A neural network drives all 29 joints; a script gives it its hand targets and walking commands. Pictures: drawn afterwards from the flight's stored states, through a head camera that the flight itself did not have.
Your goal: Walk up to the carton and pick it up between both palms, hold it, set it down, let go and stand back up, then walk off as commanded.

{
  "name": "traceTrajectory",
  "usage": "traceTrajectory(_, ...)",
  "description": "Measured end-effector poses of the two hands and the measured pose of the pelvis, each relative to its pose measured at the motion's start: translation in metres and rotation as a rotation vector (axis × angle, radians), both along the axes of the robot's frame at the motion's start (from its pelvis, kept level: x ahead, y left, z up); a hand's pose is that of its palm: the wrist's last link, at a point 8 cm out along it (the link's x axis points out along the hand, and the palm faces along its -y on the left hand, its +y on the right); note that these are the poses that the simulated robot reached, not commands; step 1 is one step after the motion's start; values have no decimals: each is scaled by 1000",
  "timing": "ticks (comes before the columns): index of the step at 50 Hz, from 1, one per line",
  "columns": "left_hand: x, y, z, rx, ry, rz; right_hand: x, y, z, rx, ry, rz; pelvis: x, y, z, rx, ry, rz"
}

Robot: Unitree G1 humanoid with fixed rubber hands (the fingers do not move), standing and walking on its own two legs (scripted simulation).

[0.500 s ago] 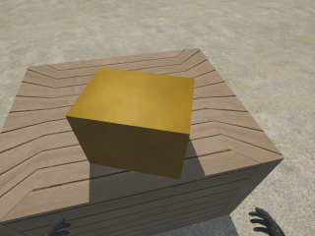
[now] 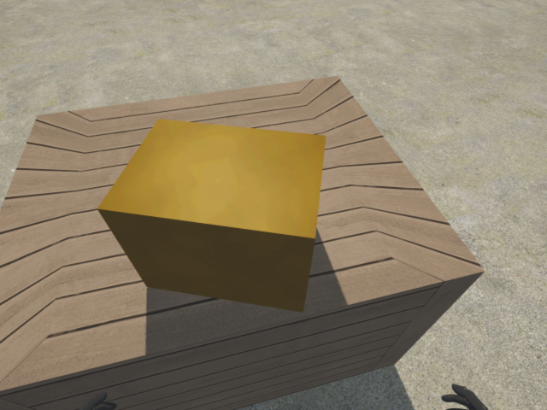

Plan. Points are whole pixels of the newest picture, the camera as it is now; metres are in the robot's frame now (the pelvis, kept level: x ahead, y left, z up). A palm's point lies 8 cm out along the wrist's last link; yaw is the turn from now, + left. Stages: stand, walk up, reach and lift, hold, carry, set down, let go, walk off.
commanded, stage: stand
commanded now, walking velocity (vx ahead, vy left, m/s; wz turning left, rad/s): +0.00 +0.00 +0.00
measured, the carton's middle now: (231, 215) +0.45 +0.08 +0.01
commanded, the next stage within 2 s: none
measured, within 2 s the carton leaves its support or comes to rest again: neither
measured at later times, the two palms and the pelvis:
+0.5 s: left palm out of the picture +0.10 +0.30 -0.09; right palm out of the picture +0.11 -0.29 -0.09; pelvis +0.00 +0.01 +0.02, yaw -1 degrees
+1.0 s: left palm out of the picture +0.09 +0.31 -0.09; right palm out of the picture +0.08 -0.29 -0.09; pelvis -0.01 +0.02 +0.02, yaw -1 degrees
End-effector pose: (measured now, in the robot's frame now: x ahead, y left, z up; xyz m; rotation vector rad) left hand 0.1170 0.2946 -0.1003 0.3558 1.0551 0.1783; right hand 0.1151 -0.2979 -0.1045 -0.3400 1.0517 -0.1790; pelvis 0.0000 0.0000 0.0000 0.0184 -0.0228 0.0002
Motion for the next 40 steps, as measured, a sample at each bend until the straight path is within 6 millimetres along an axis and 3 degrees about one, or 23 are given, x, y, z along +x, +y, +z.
traceTrajectory(22,-11,6,10,-9,40,41,-6,6,9,6,38,-21,1,6,15,-10,-23,-7)
traceTrajectory(40,-29,17,12,-12,71,57,-28,9,15,0,76,-37,-8,12,22,-15,-34,-12)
